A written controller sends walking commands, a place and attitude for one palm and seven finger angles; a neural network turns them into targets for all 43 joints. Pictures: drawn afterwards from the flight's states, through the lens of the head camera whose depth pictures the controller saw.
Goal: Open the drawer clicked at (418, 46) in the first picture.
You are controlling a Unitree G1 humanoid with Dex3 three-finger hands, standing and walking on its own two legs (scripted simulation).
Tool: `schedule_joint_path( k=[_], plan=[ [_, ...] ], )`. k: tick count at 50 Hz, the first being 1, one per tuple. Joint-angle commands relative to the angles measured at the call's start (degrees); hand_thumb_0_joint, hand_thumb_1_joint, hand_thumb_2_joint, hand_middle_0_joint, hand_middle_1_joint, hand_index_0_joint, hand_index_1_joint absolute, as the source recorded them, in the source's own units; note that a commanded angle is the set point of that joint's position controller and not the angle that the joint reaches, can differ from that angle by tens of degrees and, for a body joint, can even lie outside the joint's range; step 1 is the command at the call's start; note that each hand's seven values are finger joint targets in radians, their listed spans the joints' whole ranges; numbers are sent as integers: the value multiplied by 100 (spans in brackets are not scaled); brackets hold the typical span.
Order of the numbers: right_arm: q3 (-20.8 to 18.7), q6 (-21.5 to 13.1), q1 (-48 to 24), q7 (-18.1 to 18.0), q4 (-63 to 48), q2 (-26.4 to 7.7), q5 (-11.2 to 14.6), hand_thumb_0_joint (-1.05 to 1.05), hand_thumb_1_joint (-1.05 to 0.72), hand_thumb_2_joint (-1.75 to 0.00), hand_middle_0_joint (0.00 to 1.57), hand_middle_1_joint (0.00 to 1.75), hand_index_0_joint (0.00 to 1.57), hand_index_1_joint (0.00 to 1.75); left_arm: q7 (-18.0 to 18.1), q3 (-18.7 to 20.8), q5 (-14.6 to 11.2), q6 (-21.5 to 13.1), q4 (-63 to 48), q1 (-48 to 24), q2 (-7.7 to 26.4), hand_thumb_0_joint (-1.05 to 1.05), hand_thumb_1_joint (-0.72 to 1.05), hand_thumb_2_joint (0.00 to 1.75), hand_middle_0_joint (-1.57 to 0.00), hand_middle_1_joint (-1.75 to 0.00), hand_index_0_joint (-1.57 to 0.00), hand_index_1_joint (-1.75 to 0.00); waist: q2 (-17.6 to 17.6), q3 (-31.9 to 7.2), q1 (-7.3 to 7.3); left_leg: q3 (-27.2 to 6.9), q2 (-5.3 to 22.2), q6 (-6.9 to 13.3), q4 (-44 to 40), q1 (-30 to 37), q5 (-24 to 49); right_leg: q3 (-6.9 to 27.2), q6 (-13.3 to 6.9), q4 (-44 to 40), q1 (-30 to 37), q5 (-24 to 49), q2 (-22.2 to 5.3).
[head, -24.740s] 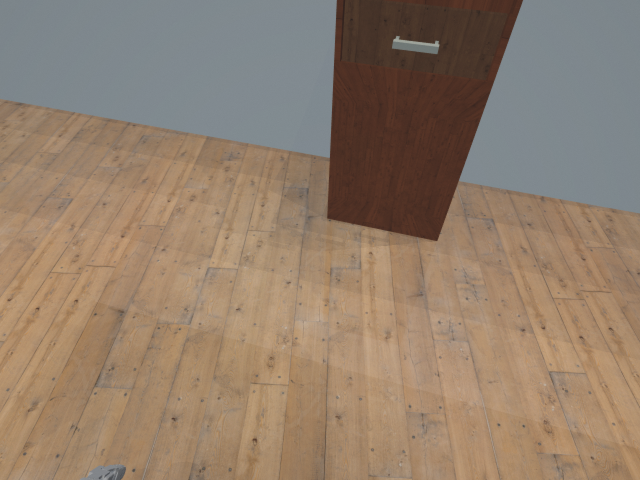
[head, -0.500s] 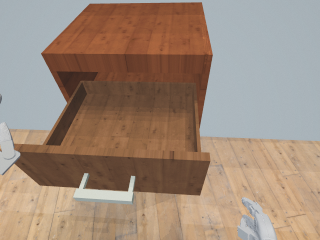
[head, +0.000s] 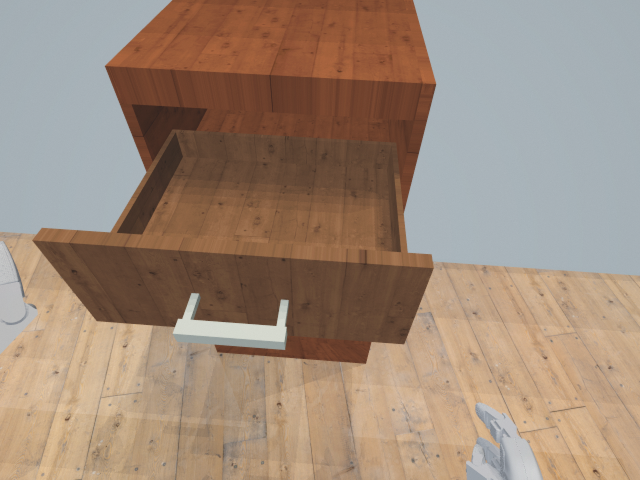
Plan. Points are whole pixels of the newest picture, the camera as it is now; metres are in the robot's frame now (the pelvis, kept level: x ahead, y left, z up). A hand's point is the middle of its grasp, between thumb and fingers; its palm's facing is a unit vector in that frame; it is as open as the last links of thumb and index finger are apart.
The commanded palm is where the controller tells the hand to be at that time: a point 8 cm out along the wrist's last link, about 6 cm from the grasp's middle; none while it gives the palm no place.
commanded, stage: step back with the hand held close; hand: left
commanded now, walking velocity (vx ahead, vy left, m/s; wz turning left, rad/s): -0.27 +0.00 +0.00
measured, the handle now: (235, 319) +0.30 +0.13 +0.05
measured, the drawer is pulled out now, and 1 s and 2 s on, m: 0.30 0.30 0.30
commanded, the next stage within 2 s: stop stepping back and stand still in 0.60 s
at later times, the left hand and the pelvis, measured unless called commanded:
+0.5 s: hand (38, 418) +0.12 +0.18 +0.23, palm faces +0.30 -0.79 -0.54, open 7.4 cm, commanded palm +0.06 +0.25 +0.24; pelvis -0.08 -0.03 +0.00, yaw -1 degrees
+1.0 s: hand out of the picture +0.00 +0.19 +0.25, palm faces +0.47 -0.78 -0.42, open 7.4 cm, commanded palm -0.06 +0.24 +0.24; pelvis -0.19 -0.04 +0.01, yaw +0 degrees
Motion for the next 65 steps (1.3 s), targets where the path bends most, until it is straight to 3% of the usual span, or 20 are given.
schedule_joint_path(
  k=[1,6,15,17,19,21,23,25,28,31,33,35,37,42,45,52,56,59,62,65],
  plan=[
    [-284,-355,-587,-48,-851,-784,-44,0,-90,-90,20,30,20,30,158,745,-22,-374,-1155,-254,1131,0,90,90,-20,-30,-20,-30,-37,-303,-107,-655,559,95,-609,400,-608,1062,-158,-1082,-326,-886,-1016],
    [-255,-470,-643,-74,-965,-770,-95,0,-90,-90,20,30,20,30,170,973,98,-475,-1142,-284,1083,0,90,90,-20,-30,-20,-30,1118,-314,14,-1438,1525,473,-2154,-1446,-1430,223,195,985,1316,-610,-133],
    [-250,-699,-552,142,-536,-755,-223,0,-90,-90,20,30,20,30,-122,760,-47,-641,-1263,-376,985,0,90,90,-20,-30,-20,-30,933,-1100,91,-1021,1582,405,-950,1118,3493,123,186,0,413,-483,-169],
    [-299,-663,-687,169,-645,-749,-119,0,-90,-90,20,30,20,30,-202,882,-116,-624,-1325,-122,1076,0,90,90,-20,-30,-20,-30,728,-1446,133,-680,1409,274,-745,1141,2857,116,154,-37,622,-191,-257],
    [-288,-568,-782,162,-753,-704,-40,0,-90,-90,20,30,20,30,-213,1068,-231,-584,-1307,270,1210,0,90,90,-20,-30,-20,-30,333,-1373,93,-399,1071,141,-420,565,1466,368,16,-351,725,446,-618],
    [-316,-500,-791,134,-768,-593,81,0,-90,-90,20,30,20,30,-167,1157,-301,-629,-1222,234,1414,0,90,90,-20,-30,-20,-30,-895,-972,-54,189,146,-292,1155,420,-386,1907,-505,-1634,-203,351,-1951],
    [-370,-365,-981,85,-646,-608,-30,0,-90,-90,20,30,20,30,-32,1405,-236,-469,-927,103,1631,0,90,90,-20,-30,-20,-30,-795,-642,31,-227,-108,-420,3149,-332,-1313,2408,-1075,-1892,-438,784,-2524],
    [-177,-262,-954,15,-649,-328,-69,0,-90,-90,20,30,20,30,0,1060,-108,-395,-643,-50,1184,0,90,90,-20,-30,-20,-30,-825,-340,-128,-313,201,-431,2634,-441,-1189,1435,-862,-1359,15,1883,-2020],
    [-201,-220,-970,-130,-608,-538,-70,0,-90,-90,20,30,20,30,136,974,46,-406,-463,-380,1310,0,90,90,-20,-30,-20,-30,-759,-109,-114,32,210,-361,532,-55,-1110,1070,-606,-902,551,2838,-1691],
    [-299,-223,-660,-99,-554,-655,-78,0,-90,-90,20,30,20,30,136,605,28,-421,-895,-244,1071,0,90,90,-20,-30,-20,-30,-467,-578,-146,222,386,-172,-1307,706,828,587,-90,-345,999,2838,-1275],
    [-521,-314,-760,-18,-721,-857,-39,0,-90,-90,20,30,20,30,93,871,7,-571,-1428,-144,1325,0,90,90,-20,-30,-20,-30,583,-942,1,-678,1637,225,-1274,1264,3127,249,280,628,462,1002,-578],
    [-453,-485,-710,96,-799,-662,-158,0,-90,-90,20,30,20,30,20,922,-115,-610,-1615,75,1192,0,90,90,-20,-30,-20,-30,1475,-1177,17,-920,2002,504,-1292,834,3891,125,298,1598,108,-958,-347],
    [-402,-557,-534,110,-715,-624,-221,0,-90,-90,20,30,20,30,54,947,-76,-579,-2036,-92,1127,0,90,90,-20,-30,-20,-30,1406,-838,5,-669,1912,593,-1285,440,3225,247,285,2098,124,-1445,-262],
    [-230,-595,-537,163,-677,-690,-28,0,-90,-90,20,30,20,30,92,999,-31,-355,-1355,-233,1088,0,90,90,-20,-30,-20,-30,812,-339,-35,-172,1169,136,-897,-146,-222,-84,262,-692,1294,-239,-375],
    [-331,-413,-459,112,-638,-643,15,0,-90,-90,20,30,20,30,104,763,-93,-158,-735,-385,990,0,90,90,-20,-30,-20,-30,-983,-140,-133,161,90,-204,1495,221,-922,2443,-545,-2333,42,-1995,-1923],
    [-182,-292,-573,38,-597,-634,-89,0,-90,-90,20,30,20,30,163,315,93,-86,-500,-419,762,0,90,90,-20,-30,-20,-30,-749,133,-156,284,159,118,-865,1102,-736,1100,-303,-1946,-64,-2228,-1394],
    [-251,-440,-598,51,-710,-779,-97,0,-90,-90,20,30,20,30,181,507,108,-256,-1190,-278,975,0,90,90,-20,-30,-20,-30,900,-159,-46,-1216,1257,541,-2161,492,-1550,201,143,-160,789,-1050,-372],
    [-238,-466,-607,25,-717,-692,-117,0,-90,-90,20,30,20,30,200,629,230,-218,-1437,-417,1040,0,90,90,-20,-30,-20,-30,1006,159,-69,-1104,1219,513,-2295,-475,-2341,-19,153,234,1251,-664,-216],
    [-245,-538,-542,14,-580,-709,-92,0,-90,-90,20,30,20,30,211,595,184,-187,-970,-342,929,0,90,90,-20,-30,-20,-30,494,191,-53,-556,845,337,-1678,-401,-1573,333,93,-558,1391,-678,-385],
    [-289,-463,-405,3,-524,-706,-119,0,-90,-90,20,30,20,30,196,464,177,-190,-560,-526,842,0,90,90,-20,-30,-20,-30,-333,537,-129,-95,251,125,-428,-50,-1575,1810,-279,-1975,235,-2738,-1088]
  ],
)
